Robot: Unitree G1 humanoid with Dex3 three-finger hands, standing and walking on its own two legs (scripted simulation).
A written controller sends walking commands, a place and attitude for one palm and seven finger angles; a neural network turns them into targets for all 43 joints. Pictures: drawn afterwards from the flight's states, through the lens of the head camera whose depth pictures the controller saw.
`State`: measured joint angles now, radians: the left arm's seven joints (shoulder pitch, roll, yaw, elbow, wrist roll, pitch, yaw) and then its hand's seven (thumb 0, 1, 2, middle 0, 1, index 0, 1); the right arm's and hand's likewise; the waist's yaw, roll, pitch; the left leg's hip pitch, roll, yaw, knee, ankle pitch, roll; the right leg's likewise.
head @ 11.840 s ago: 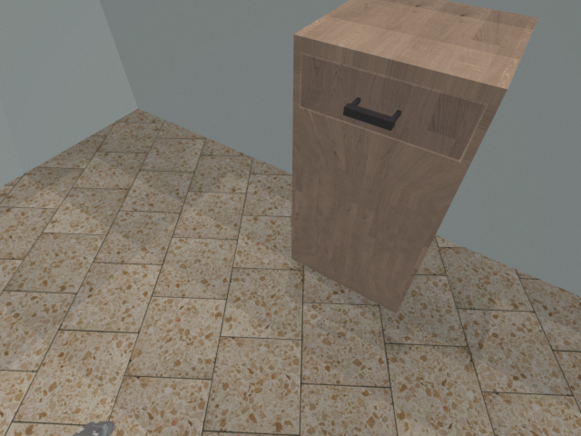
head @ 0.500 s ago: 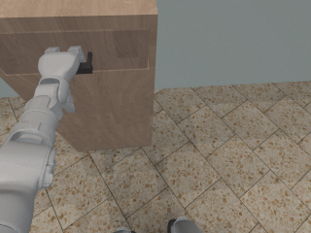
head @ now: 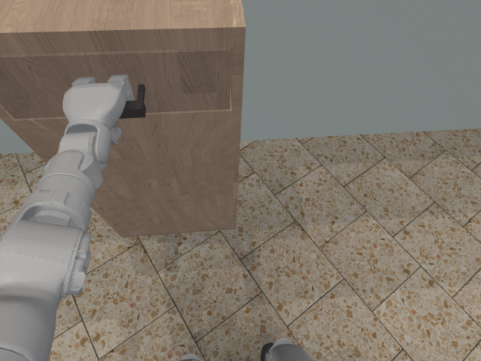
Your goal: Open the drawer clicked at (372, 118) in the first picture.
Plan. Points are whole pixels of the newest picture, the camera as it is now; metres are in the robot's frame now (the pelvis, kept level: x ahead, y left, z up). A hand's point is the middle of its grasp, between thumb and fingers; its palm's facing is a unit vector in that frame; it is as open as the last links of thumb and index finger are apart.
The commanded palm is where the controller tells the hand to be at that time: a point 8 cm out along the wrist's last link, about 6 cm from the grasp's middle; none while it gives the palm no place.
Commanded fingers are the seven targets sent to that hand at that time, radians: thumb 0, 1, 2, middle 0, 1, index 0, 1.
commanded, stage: close the thumb around the handle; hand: left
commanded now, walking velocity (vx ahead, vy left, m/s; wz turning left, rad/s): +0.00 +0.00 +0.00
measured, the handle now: (110, 101) +0.56 +0.19 +0.06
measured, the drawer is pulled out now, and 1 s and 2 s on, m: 0.00 0.02 0.22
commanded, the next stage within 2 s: pull the drawer open in 0.22 s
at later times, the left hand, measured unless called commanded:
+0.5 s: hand (110, 131) +0.51 +0.19 +0.04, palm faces -0.06 -0.03 -1.00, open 5.3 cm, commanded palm +0.47 +0.19 +0.10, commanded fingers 0.00 0.90 0.90 -0.40 -1.35 -0.40 -1.35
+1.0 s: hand (109, 137) +0.50 +0.19 +0.04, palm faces -0.06 -0.02 -1.00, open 5.2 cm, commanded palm +0.48 +0.20 +0.10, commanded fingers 0.00 0.90 0.90 -0.40 -1.35 -0.40 -1.35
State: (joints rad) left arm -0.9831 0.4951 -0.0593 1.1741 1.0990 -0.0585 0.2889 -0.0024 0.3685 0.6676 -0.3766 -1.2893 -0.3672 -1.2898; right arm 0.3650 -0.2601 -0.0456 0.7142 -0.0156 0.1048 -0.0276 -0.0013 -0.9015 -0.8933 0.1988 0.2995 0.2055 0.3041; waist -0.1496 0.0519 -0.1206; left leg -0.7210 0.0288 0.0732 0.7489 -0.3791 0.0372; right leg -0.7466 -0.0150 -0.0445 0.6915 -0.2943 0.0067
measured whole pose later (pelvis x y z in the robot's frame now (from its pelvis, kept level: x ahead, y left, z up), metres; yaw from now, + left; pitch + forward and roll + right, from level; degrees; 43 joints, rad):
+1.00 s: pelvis +0.02 -0.01 +0.01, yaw +0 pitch +18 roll -1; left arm -0.83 0.46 -0.04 1.06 1.10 -0.10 0.30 -0.01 0.77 0.85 -0.40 -1.35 -0.42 -1.35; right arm 0.31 -0.26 -0.07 0.71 -0.02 0.11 -0.03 0.00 -0.90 -0.89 0.20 0.30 0.20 0.30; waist -0.10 0.05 -0.12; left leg -0.63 0.03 0.07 0.69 -0.38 0.02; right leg -0.67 -0.01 -0.05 0.67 -0.31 -0.01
